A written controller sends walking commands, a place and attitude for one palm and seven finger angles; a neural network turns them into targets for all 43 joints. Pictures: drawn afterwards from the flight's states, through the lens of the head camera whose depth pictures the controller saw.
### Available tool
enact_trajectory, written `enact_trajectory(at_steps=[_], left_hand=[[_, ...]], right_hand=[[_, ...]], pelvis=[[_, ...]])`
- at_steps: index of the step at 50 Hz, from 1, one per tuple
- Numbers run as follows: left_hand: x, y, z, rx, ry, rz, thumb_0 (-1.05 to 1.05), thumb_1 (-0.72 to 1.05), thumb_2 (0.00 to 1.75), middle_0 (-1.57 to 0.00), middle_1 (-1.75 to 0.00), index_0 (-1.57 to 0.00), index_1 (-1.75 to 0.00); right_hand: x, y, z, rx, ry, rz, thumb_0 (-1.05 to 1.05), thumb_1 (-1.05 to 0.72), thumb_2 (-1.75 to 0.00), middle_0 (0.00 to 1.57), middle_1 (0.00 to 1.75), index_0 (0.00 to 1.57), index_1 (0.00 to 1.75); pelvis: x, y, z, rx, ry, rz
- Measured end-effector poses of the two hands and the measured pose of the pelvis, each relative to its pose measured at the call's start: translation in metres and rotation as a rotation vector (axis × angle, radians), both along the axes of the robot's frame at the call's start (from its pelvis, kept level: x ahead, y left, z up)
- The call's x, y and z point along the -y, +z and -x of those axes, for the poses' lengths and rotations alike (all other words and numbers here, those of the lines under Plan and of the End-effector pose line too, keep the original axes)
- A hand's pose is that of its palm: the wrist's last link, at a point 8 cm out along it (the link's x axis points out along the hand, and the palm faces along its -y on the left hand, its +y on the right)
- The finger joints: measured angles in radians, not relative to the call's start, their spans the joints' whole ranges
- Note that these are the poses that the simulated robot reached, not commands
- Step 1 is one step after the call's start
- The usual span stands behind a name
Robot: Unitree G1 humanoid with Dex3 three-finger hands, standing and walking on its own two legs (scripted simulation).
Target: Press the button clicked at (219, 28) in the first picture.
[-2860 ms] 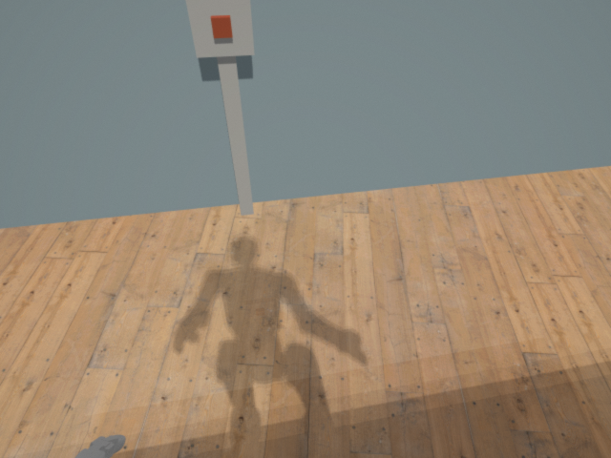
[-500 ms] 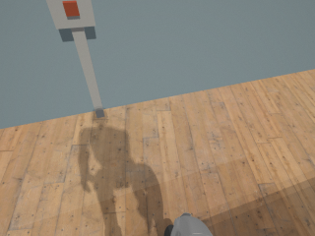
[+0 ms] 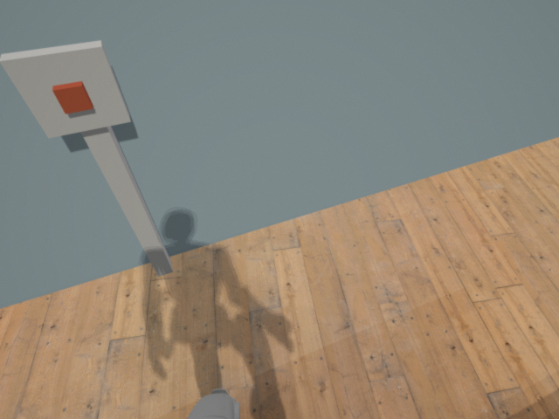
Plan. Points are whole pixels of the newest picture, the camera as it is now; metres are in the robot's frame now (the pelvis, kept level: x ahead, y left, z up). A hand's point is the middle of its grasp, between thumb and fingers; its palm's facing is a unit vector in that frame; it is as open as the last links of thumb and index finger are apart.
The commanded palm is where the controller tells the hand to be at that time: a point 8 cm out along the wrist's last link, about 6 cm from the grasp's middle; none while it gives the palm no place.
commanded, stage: turn to face it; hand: left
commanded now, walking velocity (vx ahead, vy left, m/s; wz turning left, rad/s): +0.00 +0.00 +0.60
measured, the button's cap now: (73, 96) +0.68 +0.49 +0.07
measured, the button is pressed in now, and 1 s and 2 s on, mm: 0 0 0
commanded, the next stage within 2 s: take the last steps up to it in 0.70 s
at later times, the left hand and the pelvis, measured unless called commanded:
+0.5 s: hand (145, 399) +0.17 +0.24 -0.16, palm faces +0.24 -0.94 -0.23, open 7.4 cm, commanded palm none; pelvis +0.09 +0.02 +0.00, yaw +12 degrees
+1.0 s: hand out of the picture +0.03 +0.12 -0.15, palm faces +0.47 -0.85 -0.26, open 7.4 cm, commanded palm none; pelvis +0.10 -0.05 +0.01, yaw +24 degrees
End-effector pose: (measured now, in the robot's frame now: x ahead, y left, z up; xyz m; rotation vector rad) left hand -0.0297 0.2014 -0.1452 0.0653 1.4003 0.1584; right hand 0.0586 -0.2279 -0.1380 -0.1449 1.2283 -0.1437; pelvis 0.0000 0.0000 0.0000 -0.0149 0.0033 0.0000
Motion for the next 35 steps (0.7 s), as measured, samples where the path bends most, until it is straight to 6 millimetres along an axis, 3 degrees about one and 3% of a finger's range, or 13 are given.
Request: enact_trajectory(at_steps=[5,8,16,20,24,29,32,35], left_hand=[[-0.019,-0.017,-0.015,-0.076,0.066,0.006,0.00,0.90,0.90,-0.21,-0.30,-0.20,-0.29],[-0.035,-0.019,-0.036,-0.084,0.081,-0.007,0.00,0.90,0.90,-0.20,-0.30,-0.20,-0.29],[-0.077,-0.002,-0.129,0.128,0.109,-0.071,0.00,0.91,0.90,-0.20,-0.30,-0.19,-0.29],[-0.085,0.009,-0.159,0.211,0.122,-0.100,0.00,0.91,0.90,-0.20,-0.30,-0.19,-0.29],[-0.081,0.017,-0.176,0.245,0.126,-0.125,0.00,0.91,0.90,-0.20,-0.30,-0.19,-0.29],[-0.061,0.026,-0.184,0.265,0.131,-0.156,0.00,0.91,0.90,-0.20,-0.30,-0.19,-0.29],[-0.043,0.028,-0.179,0.278,0.147,-0.183,0.00,0.91,0.90,-0.20,-0.30,-0.19,-0.29],[-0.023,0.033,-0.162,0.259,0.164,-0.195,0.00,0.90,0.90,-0.20,-0.30,-0.19,-0.29]], right_hand=[[-0.033,-0.008,-0.061,-0.005,0.064,0.001,0.00,-0.92,-0.90,0.20,0.30,0.20,0.30],[-0.042,-0.004,-0.086,0.027,0.070,0.016,-0.01,-0.94,-0.90,0.20,0.30,0.20,0.30],[-0.037,0.014,-0.103,-0.025,0.120,0.068,-0.01,-0.93,-0.90,0.20,0.30,0.20,0.30],[-0.030,0.016,-0.109,-0.038,0.133,0.065,0.00,-0.92,-0.90,0.20,0.30,0.20,0.30],[-0.019,0.014,-0.116,-0.034,0.139,0.053,0.00,-0.91,-0.90,0.20,0.30,0.20,0.30],[0.003,0.003,-0.123,-0.039,0.154,0.030,0.00,-0.90,-0.90,0.20,0.30,0.20,0.30],[0.020,-0.012,-0.129,-0.049,0.171,0.009,0.00,-0.90,-0.90,0.20,0.30,0.20,0.30],[0.033,-0.016,-0.137,-0.063,0.192,-0.003,0.00,-0.90,-0.90,0.20,0.30,0.20,0.30]], pelvis=[[-0.020,-0.012,-0.046,0.005,0.048,0.003],[-0.029,-0.012,-0.061,0.010,0.055,-0.006],[-0.036,0.002,-0.080,0.010,0.130,0.012],[-0.030,0.004,-0.087,0.007,0.167,0.012],[-0.020,0.005,-0.094,0.005,0.196,0.006],[0.002,0.001,-0.099,0.001,0.232,-0.013],[0.019,-0.006,-0.101,-0.001,0.251,-0.032],[0.031,-0.003,-0.101,0.010,0.285,-0.039]])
